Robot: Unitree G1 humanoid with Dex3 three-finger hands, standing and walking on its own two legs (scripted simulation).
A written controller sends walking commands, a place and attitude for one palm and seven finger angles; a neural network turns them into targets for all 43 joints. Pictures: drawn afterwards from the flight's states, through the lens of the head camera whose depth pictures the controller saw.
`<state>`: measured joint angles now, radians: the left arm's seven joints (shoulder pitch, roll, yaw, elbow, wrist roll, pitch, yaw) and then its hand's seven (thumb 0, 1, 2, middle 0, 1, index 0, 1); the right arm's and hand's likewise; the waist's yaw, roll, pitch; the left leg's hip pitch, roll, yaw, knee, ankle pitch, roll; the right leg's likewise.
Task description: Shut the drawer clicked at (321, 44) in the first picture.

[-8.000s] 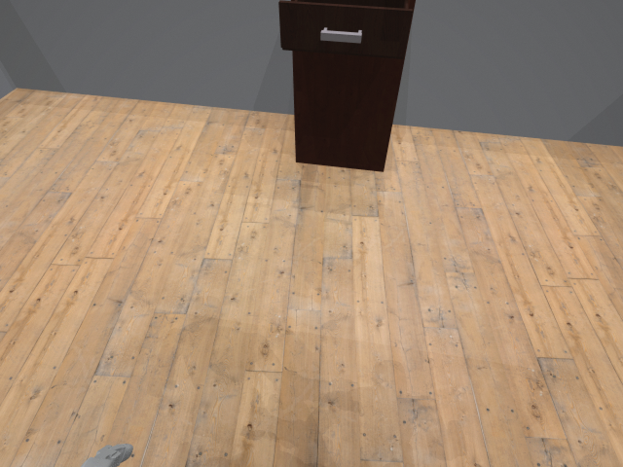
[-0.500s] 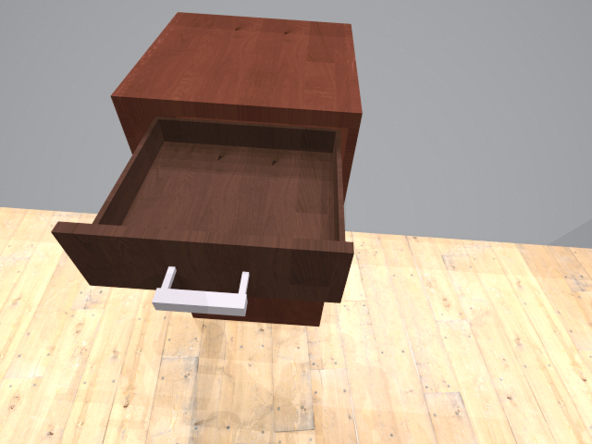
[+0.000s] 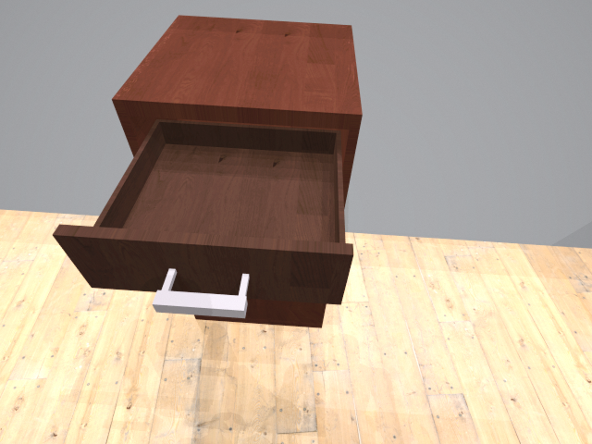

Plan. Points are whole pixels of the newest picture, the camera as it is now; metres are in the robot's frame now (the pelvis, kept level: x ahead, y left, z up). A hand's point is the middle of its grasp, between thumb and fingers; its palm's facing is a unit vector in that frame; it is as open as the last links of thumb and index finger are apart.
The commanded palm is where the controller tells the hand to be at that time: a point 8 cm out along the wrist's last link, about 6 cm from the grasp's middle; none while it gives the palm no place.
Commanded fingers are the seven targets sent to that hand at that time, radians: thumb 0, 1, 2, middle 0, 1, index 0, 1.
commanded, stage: look again from close up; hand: left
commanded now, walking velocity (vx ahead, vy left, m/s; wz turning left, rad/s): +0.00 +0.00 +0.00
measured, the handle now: (204, 291) +0.32 +0.16 +0.01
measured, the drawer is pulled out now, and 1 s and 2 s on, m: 0.30 0.29 0.29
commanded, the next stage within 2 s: raise the hand and make a fist in 0.44 s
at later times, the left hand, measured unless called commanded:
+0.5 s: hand out of the picture -0.02 +0.14 -0.18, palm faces +0.03 -0.99 -0.17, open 7.3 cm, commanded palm none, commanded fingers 0.00 0.90 0.90 -0.20 -0.30 -0.20 -0.30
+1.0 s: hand out of the picture +0.10 +0.12 -0.03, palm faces +0.04 -1.00 -0.05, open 5.9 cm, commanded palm +0.10 +0.18 -0.02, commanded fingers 0.00 0.90 0.90 -0.68 -0.82 -0.68 -0.82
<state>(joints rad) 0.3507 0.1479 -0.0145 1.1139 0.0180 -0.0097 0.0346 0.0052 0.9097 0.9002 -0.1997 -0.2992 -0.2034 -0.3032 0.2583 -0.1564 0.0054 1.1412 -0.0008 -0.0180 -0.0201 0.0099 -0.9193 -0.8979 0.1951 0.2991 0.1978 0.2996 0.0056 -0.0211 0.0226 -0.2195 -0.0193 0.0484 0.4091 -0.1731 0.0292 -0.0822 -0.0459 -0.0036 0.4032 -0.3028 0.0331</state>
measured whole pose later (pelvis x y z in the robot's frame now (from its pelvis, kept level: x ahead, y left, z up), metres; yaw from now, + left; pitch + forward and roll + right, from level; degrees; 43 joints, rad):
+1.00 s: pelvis -0.03 -0.05 -0.07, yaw +3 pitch +9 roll -1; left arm 0.65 0.18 0.04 -0.04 -0.18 -0.55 -0.25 0.02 0.91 0.90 -0.50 -0.62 -0.46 -0.60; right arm 0.12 -0.26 -0.08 0.54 0.01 -0.25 -0.02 0.01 -0.91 -0.90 0.19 0.30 0.20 0.30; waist 0.04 -0.01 -0.12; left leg -0.78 0.03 -0.05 1.01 -0.39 -0.04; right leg -0.62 0.01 -0.08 1.04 -0.58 -0.05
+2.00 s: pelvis -0.02 +0.00 -0.04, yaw +2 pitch +3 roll -2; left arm 0.63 0.22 0.01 -0.56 -0.20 -0.06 -0.14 0.02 0.90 0.90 -1.38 -1.58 -1.39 -1.58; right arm 0.22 -0.20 0.07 0.47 0.05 -0.22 -0.03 0.02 -0.90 -0.90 0.20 0.30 0.20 0.30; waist 0.03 0.06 -0.10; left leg -0.54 0.01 -0.01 0.85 -0.36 0.02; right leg -0.36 -0.02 -0.05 0.80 -0.49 0.02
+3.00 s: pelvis +0.00 -0.03 -0.03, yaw +2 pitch +3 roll +0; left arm 0.54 0.20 0.13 -0.25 -0.27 -0.19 -0.28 0.02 0.90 0.90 -1.40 -1.60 -1.40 -1.60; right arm 0.23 -0.25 0.01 0.58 0.05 -0.30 -0.05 0.02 -0.90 -0.90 0.20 0.30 0.20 0.30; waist 0.01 0.05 -0.08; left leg -0.50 0.02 -0.02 0.77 -0.33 -0.02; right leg -0.33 0.00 -0.06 0.76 -0.48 -0.02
